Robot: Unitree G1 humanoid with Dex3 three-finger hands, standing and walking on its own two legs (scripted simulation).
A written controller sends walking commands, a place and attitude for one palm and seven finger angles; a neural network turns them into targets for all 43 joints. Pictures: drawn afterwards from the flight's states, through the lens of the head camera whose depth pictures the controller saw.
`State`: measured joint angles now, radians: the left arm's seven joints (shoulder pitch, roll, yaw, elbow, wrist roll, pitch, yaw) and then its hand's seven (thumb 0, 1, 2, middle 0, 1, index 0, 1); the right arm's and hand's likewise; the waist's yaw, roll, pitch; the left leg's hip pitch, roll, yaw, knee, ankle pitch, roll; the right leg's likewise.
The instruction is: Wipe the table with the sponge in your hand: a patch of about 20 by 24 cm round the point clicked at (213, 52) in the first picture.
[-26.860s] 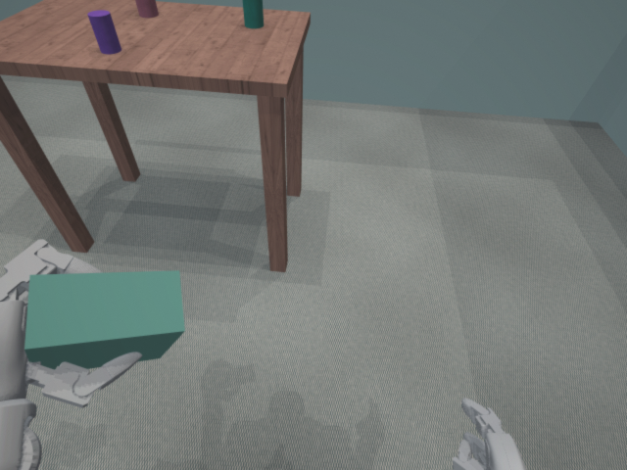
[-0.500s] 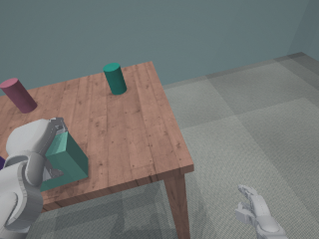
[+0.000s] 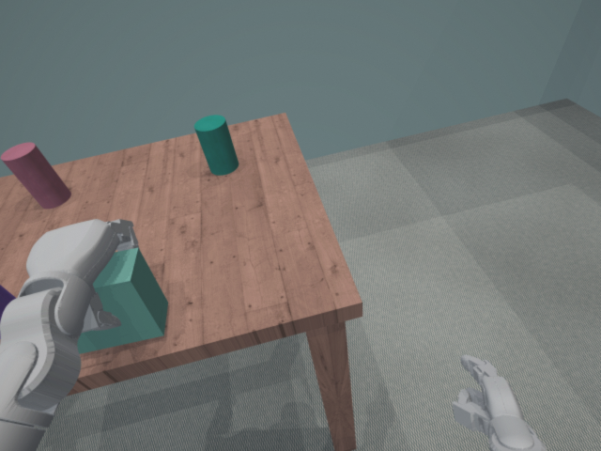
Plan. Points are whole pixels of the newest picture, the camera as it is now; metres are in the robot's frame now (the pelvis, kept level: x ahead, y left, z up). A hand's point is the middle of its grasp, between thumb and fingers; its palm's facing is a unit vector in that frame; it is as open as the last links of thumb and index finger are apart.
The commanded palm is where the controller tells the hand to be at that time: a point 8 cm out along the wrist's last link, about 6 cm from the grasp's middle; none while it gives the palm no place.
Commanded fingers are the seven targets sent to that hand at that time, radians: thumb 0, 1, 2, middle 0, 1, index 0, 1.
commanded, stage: move the sponge above the wiping area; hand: left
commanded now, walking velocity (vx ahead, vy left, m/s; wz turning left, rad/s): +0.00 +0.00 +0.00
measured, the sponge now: (111, 311) +0.25 +0.30 +0.09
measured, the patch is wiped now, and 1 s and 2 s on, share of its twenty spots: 0.00 0.00 0.00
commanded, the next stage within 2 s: lower the sponge onto the table in 0.66 s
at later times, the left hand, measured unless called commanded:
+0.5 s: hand (103, 288) +0.25 +0.28 +0.14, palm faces -0.01 -0.11 -0.99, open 10.0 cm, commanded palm +0.22 +0.29 +0.24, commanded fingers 0.00 0.10 1.30 -1.20 -1.60 -1.20 -1.60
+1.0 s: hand (109, 278) +0.26 +0.27 +0.15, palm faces +0.04 -0.08 -1.00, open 10.0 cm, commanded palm +0.23 +0.29 +0.24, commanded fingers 0.00 0.10 1.30 -1.20 -1.60 -1.20 -1.60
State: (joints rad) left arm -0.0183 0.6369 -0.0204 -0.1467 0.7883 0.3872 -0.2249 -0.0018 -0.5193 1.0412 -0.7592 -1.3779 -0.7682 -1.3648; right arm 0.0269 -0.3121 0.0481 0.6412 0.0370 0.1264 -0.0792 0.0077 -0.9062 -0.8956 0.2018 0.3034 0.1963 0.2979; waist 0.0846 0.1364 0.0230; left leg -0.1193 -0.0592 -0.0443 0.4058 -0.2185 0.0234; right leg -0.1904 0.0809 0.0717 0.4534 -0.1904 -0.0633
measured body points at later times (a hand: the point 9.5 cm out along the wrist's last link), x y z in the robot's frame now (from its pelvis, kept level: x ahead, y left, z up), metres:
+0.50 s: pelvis +0.01 +0.03 +0.00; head +0.00 -0.03 +0.45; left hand +0.25 +0.28 +0.19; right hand +0.26 -0.18 -0.09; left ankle +0.00 +0.11 -0.74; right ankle +0.03 -0.08 -0.74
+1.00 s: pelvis +0.01 +0.02 +0.00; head +0.00 -0.03 +0.45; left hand +0.25 +0.27 +0.20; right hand +0.26 -0.18 -0.09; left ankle +0.00 +0.11 -0.74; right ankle +0.03 -0.08 -0.74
